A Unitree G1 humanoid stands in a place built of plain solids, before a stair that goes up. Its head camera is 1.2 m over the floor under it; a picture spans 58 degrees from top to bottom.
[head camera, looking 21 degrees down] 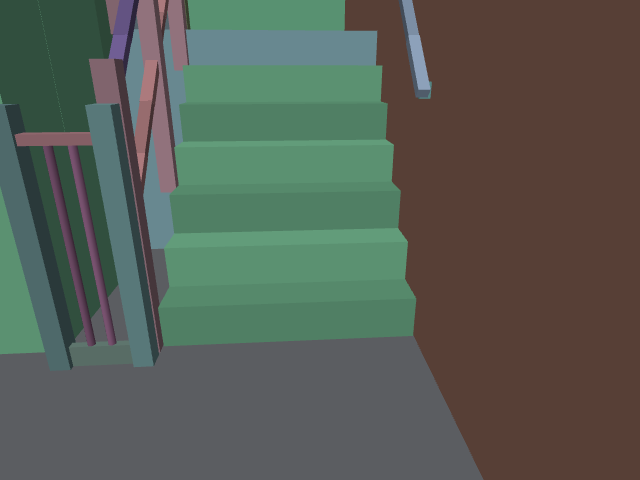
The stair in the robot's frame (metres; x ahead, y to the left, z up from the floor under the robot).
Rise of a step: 0.21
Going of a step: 0.21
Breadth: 1.20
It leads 4 degrees to the left of straight ahead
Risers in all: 7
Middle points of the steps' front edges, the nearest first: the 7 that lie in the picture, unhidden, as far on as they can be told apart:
1.77 0.14 0.21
1.98 0.16 0.42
2.19 0.17 0.62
2.39 0.19 0.83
2.60 0.20 1.04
2.81 0.22 1.25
3.01 0.23 1.46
